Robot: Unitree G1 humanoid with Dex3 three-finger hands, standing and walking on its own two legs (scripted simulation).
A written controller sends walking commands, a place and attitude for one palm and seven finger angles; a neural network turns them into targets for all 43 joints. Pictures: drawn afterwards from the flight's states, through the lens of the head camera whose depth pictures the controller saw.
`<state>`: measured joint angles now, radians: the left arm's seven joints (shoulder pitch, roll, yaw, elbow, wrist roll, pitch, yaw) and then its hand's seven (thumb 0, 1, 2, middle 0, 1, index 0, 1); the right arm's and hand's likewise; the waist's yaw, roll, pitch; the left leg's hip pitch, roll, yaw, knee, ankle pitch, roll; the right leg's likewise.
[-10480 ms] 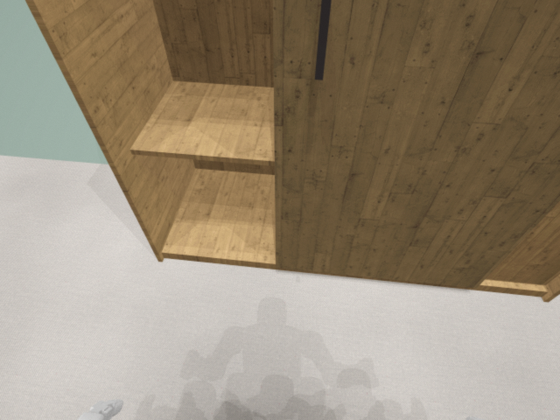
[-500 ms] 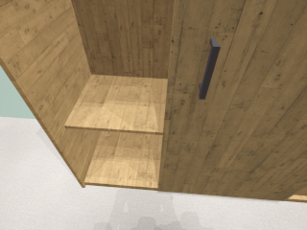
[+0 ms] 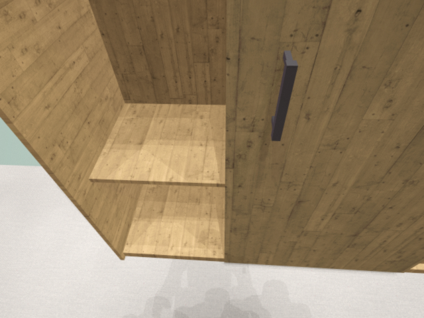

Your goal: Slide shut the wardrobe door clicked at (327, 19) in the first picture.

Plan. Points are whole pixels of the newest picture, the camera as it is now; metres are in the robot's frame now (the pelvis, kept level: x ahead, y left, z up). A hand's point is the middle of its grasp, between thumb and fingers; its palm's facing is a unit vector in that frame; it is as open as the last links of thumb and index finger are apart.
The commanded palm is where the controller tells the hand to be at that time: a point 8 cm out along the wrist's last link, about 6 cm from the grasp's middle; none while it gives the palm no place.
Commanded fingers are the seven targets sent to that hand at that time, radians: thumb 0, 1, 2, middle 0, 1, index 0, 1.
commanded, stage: look again from close up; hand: right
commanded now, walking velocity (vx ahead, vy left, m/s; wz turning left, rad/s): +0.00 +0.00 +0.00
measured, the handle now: (281, 99) +0.44 -0.10 +0.20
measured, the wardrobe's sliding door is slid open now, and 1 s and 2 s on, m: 0.48 0.48 0.48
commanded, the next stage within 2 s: raise the hand with hooked fingers in 0.68 s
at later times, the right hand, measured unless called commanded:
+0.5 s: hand out of the picture -0.02 -0.18 -0.18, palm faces +0.01 +0.98 -0.19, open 7.4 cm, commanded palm none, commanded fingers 0.00 -0.90 -0.90 0.20 0.30 0.20 0.30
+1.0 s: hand (332, 270) +0.21 -0.18 +0.03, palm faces +0.21 +0.97 -0.14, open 7.6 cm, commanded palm +0.12 -0.24 -0.03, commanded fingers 0.00 -0.62 -0.78 0.22 0.48 0.22 0.48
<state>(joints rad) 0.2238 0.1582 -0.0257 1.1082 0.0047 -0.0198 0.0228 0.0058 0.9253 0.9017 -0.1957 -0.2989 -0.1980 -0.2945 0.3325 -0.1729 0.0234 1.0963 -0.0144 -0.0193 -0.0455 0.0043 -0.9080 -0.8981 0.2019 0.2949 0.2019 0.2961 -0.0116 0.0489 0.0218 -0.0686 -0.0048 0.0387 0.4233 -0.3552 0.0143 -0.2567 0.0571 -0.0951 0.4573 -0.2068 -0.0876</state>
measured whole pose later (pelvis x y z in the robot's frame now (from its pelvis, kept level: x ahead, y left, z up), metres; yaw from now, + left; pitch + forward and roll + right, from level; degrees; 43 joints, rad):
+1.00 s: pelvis -0.02 +0.01 -0.02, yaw -4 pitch +1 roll -2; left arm 0.30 0.25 -0.02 0.77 -0.03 -0.25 0.04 0.01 0.91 0.90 -0.20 -0.30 -0.20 -0.29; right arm 0.31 -0.22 -0.07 0.05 0.17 -0.17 -0.06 0.02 -0.85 -0.86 0.21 0.35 0.20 0.35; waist 0.05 -0.02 -0.03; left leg -0.36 0.02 0.04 0.69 -0.36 0.04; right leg -0.39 0.11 -0.07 0.58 -0.21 -0.07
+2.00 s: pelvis +0.00 +0.01 -0.01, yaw -4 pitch +0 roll +2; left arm 0.21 0.27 -0.04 0.66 -0.07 -0.31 0.10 0.02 0.91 0.90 -0.20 -0.30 -0.20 -0.29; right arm 0.18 -0.43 -0.41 -0.15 0.39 -0.05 0.37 0.00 0.32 -0.37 0.30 1.08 0.29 1.08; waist -0.03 -0.03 -0.04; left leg -0.21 -0.05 0.07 0.53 -0.33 0.05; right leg -0.32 0.06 0.00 0.59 -0.27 -0.07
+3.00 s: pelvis -0.01 +0.01 +0.00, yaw -5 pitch -2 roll +1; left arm 0.17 0.29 -0.09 0.65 -0.10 -0.20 0.08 0.02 0.91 0.90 -0.20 -0.30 -0.20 -0.30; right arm -0.07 -0.52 -0.45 -0.06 0.37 0.24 0.49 -0.01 0.50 -0.30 0.30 1.20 0.30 1.20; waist -0.04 -0.07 -0.02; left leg -0.14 -0.05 0.08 0.45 -0.27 0.05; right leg -0.25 0.07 0.02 0.49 -0.19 -0.07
